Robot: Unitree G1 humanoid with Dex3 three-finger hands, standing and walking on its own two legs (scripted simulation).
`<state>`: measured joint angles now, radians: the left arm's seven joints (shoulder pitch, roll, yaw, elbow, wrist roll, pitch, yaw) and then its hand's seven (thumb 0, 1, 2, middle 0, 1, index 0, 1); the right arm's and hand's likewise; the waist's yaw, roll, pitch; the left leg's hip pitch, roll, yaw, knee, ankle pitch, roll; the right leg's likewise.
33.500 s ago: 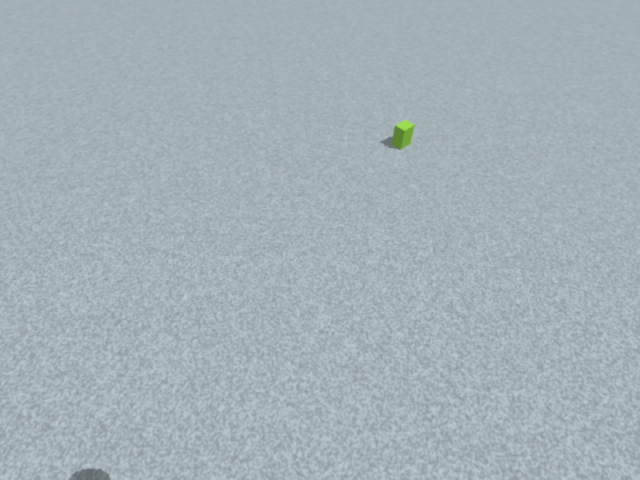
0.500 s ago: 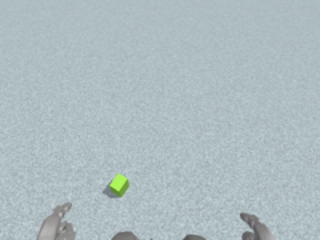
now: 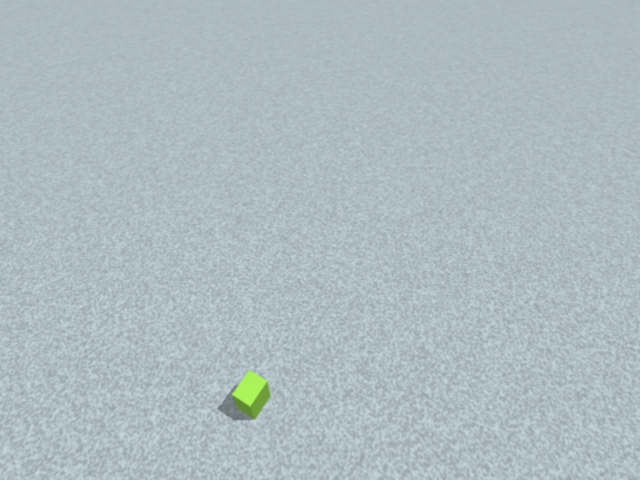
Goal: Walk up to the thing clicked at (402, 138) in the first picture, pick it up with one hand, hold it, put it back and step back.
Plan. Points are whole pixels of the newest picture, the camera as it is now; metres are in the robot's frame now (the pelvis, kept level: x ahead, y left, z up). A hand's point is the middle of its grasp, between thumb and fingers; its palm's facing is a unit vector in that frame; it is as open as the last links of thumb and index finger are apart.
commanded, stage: stand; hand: left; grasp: from above
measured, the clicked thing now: (252, 395) +0.47 +0.20 -0.72
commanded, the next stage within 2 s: step back in 1.82 s
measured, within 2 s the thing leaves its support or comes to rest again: neither
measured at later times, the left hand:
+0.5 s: hand out of the picture +0.05 +0.23 -0.15, palm faces +0.01 -0.94 -0.34, open 7.4 cm
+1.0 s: hand out of the picture +0.08 +0.23 -0.15, palm faces +0.01 -0.94 -0.34, open 7.4 cm
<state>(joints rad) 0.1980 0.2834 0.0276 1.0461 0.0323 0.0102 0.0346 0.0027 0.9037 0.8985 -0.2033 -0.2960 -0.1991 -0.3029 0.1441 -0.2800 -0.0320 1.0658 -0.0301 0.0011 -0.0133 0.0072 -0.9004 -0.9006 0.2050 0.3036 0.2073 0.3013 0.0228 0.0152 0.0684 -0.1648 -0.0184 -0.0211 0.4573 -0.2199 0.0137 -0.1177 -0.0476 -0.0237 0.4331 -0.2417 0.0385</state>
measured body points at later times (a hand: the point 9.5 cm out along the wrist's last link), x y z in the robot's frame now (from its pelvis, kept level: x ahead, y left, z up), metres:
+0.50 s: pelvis -0.01 -0.01 +0.01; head -0.01 -0.02 +0.46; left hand +0.05 +0.28 -0.13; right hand +0.05 -0.30 -0.14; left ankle +0.02 +0.11 -0.74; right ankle +0.00 -0.14 -0.74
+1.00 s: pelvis +0.01 -0.02 +0.01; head +0.01 -0.02 +0.46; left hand +0.08 +0.28 -0.13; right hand +0.08 -0.31 -0.13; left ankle +0.02 +0.11 -0.74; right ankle +0.00 -0.14 -0.74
